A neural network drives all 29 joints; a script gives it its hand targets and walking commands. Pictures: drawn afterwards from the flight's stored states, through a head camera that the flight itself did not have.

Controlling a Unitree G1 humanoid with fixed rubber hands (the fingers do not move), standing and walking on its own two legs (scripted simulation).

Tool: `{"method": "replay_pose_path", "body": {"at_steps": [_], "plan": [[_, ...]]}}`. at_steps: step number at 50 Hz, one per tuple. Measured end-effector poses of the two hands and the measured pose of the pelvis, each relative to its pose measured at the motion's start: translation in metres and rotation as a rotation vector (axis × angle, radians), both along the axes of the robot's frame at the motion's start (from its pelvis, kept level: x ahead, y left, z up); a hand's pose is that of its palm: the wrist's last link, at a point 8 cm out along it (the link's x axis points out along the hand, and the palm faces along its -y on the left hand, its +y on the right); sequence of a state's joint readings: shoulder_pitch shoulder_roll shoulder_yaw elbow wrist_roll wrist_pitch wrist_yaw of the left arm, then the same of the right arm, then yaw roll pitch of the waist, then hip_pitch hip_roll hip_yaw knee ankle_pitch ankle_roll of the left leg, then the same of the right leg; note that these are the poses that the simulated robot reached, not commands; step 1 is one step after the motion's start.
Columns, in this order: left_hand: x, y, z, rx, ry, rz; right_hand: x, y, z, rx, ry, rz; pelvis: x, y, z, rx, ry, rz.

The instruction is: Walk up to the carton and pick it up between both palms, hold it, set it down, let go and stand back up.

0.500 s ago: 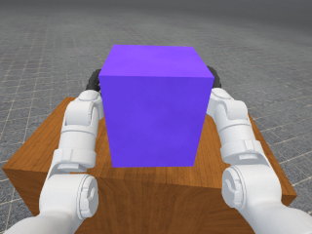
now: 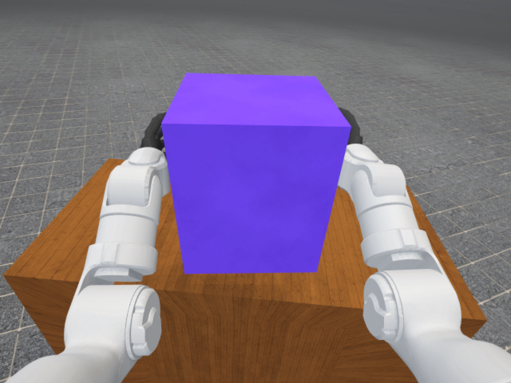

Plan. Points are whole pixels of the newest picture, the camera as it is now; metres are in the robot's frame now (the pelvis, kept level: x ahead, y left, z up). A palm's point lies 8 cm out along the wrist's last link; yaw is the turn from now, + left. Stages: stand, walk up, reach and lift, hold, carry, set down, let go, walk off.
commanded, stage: hold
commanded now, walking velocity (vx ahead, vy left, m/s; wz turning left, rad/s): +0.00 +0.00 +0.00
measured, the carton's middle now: (251, 172) +0.37 +0.02 +0.21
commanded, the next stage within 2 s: set down in 0.30 s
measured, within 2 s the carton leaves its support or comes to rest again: neither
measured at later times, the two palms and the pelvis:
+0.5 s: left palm (151, 156) +0.37 +0.17 +0.24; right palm (345, 154) +0.38 -0.13 +0.25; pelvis +0.00 +0.00 +0.00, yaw +0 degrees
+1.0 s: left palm (164, 169) +0.41 +0.17 +0.18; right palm (332, 170) +0.43 -0.13 +0.19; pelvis +0.02 +0.00 +0.00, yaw +0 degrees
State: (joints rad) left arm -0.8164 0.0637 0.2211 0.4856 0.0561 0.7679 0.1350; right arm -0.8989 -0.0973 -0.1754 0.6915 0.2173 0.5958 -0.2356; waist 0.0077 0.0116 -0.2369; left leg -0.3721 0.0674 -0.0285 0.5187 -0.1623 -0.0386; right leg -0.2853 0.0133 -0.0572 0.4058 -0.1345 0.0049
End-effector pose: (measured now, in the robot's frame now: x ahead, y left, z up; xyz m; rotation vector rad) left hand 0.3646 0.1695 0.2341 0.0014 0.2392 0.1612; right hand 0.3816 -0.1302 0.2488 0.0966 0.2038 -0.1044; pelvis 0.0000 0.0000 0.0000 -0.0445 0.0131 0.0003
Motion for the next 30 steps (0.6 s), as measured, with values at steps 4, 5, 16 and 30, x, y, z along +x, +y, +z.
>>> {"method": "replay_pose_path", "body": {"at_steps": [4,5,16,30], "plan": [[-0.001,0.000,0.000,0.000,-0.001,0.000,-0.001,0.000,0.000,0.001,-0.001,0.000,0.000,0.000,0.000,0.000,-0.001,0.000],[-0.001,0.000,0.000,0.000,-0.001,0.000,-0.001,0.000,0.000,0.001,-0.001,0.000,-0.001,0.000,0.000,0.000,-0.001,0.000],[-0.002,0.000,0.001,0.000,-0.002,0.001,-0.002,0.000,0.001,0.001,-0.002,0.001,-0.001,0.000,0.000,0.000,-0.002,0.000],[0.009,0.008,-0.013,0.035,-0.040,0.002,0.009,0.008,-0.022,0.026,-0.044,0.006,-0.001,0.000,0.000,0.000,-0.003,0.001]]}}
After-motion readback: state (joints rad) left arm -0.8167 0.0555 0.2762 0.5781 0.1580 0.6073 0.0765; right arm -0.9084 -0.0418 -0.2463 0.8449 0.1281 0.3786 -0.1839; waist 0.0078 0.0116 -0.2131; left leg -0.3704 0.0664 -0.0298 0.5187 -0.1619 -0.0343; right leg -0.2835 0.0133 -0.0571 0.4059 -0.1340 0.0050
